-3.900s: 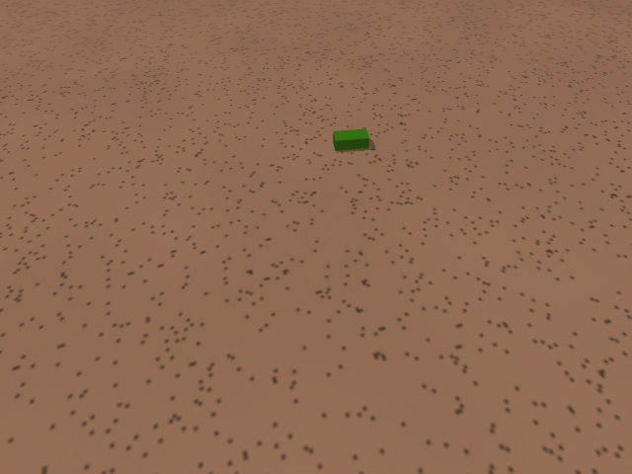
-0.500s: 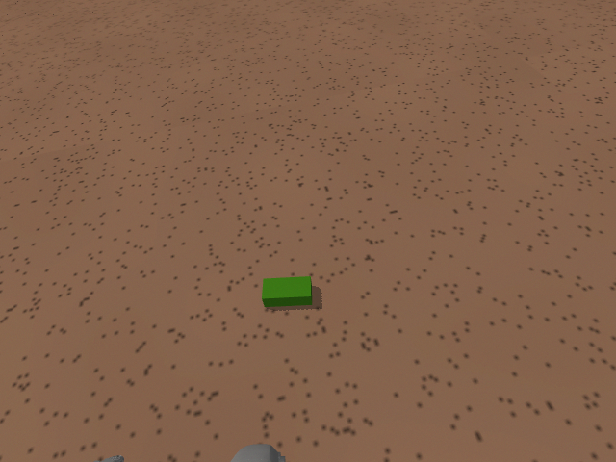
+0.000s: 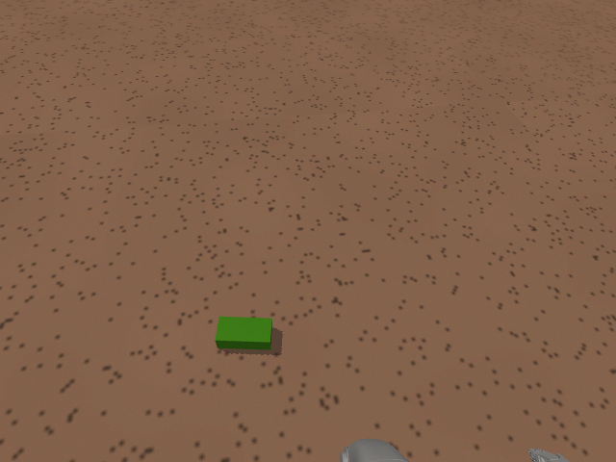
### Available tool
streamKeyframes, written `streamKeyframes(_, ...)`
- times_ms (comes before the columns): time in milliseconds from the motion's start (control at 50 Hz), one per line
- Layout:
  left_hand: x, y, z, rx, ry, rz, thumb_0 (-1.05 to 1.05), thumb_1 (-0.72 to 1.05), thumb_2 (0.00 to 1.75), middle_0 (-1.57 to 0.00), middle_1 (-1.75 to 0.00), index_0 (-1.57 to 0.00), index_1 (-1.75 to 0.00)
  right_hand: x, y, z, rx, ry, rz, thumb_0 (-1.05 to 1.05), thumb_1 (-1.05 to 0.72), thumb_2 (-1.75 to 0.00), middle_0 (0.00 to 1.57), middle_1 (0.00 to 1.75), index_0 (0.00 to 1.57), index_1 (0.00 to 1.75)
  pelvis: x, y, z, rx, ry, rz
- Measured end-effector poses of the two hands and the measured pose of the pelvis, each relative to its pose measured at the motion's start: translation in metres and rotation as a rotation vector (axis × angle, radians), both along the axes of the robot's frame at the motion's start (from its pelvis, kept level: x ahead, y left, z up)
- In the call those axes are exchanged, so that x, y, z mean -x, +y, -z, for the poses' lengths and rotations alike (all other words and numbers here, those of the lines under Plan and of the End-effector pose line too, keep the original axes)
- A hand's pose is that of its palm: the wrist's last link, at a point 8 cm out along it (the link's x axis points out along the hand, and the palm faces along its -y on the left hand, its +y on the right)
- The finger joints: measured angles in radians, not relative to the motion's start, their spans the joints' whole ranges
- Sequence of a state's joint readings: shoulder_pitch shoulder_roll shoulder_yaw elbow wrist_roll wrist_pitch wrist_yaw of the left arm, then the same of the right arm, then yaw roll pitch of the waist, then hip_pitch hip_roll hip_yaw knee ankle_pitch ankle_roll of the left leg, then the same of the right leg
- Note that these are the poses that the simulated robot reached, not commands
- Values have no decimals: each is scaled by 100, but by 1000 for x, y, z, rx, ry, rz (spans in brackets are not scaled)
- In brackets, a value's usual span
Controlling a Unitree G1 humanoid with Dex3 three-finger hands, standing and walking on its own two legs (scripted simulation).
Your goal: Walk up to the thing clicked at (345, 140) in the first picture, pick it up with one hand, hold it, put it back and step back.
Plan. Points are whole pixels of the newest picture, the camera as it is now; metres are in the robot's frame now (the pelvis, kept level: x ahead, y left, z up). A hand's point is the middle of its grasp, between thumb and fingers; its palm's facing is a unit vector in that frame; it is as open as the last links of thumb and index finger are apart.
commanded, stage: walk up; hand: left
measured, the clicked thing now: (244, 333) +0.62 +0.17 -0.73
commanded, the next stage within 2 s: none
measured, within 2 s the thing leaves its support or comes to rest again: neither
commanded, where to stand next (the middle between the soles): +0.26 -0.08 m, yaw +1 degrees
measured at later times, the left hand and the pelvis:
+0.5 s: hand (182, 459) +0.15 +0.18 -0.12, palm faces +0.02 -0.91 -0.41, open 7.4 cm; pelvis +0.14 -0.10 +0.01, yaw +1 degrees
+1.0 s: hand (192, 397) +0.24 +0.19 -0.15, palm faces +0.02 -0.91 -0.42, open 7.4 cm; pelvis +0.20 -0.09 -0.01, yaw +3 degrees
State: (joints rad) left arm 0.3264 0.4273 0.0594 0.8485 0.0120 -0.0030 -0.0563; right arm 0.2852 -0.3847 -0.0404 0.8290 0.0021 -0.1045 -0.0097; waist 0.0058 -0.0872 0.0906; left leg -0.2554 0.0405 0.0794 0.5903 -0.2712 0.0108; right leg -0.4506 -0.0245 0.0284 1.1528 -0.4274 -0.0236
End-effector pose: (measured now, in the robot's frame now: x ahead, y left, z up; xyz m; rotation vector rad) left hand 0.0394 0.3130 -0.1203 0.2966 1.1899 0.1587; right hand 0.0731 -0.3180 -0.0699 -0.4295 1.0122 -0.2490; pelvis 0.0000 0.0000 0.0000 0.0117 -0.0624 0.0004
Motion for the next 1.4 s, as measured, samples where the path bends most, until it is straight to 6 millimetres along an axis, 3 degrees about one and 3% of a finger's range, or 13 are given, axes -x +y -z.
streamKeyframes(100,-57,-15,-14,-13,-76,27,1,90,90,-21,-30,-20,-30,-7,-27,4,-5,55,5,0,-90,-90,21,30,21,31,-26,-22,-1,-9,-6,15)
streamKeyframes(180,-92,-36,-21,-49,-82,53,0,90,90,-20,-30,-20,-30,-21,-61,21,-29,69,22,0,-90,-90,21,30,21,31,-52,-49,6,-19,-2,19)
streamKeyframes(240,-110,-54,-23,-95,-106,44,0,90,90,-21,-30,-20,-30,-38,-90,43,-38,90,34,1,-90,-90,21,30,21,31,-74,-72,18,1,-4,11)
streamKeyframes(300,-115,-71,-28,-112,-129,16,0,90,90,-21,-30,-20,-30,-58,-103,54,-51,132,32,1,-90,-90,21,30,20,30,-89,-86,18,2,-9,-1)
streamKeyframes(420,-106,-93,-41,-102,-56,-34,0,90,90,-21,-30,-21,-30,-107,-103,42,-107,129,-20,1,-90,-90,21,30,20,30,-117,-98,-2,3,4,-5)
streamKeyframes(540,-109,-91,-35,-103,8,-57,0,90,90,-21,-30,-21,-30,-146,-98,33,-101,165,-50,1,-90,-90,21,30,20,30,-146,-100,-5,20,17,-21)
streamKeyframes(680,-143,-76,-1,-74,19,-73,1,90,90,-21,-30,-21,-30,-194,-75,37,-58,135,-64,1,-90,-90,21,30,20,30,-170,-81,11,13,18,-53)
streamKeyframes(740,-164,-78,4,-55,4,-54,1,90,90,-21,-30,-21,-30,-207,-63,33,-71,95,-69,0,-90,-90,21,30,20,30,-174,-77,10,25,10,-48)
streamKeyframes(880,-195,-80,-5,-61,-33,-26,0,90,90,-21,-30,-21,-30,-217,-68,26,-75,63,-53,0,-90,-90,21,30,21,31,-189,-82,5,20,16,-46)
streamKeyframes(1000,-193,-87,-10,-121,-28,-47,0,90,90,-21,-30,-21,-30,-223,-86,47,-93,89,-19,0,-90,-90,21,30,20,30,-196,-94,12,37,2,-45)
streamKeyframes(1120,-198,-89,-17,-120,2,-54,0,90,90,-21,-30,-21,-30,-220,-80,56,-126,148,-11,0,-90,-90,21,30,20,30,-204,-92,7,14,19,-50)
streamKeyframes(1260,-226,-89,-16,-78,-20,-40,1,90,90,-21,-30,-21,-30,-209,-64,52,-137,212,3,1,-90,-90,21,30,20,30,-210,-84,-1,11,21,-44)
streamKeyframes(1400,-256,-87,-14,-40,-62,-39,0,90,90,-21,-30,-21,-30,-216,-57,38,-117,206,15,1,-90,-90,21,30,20,30,-218,-78,-7,16,18,-44)
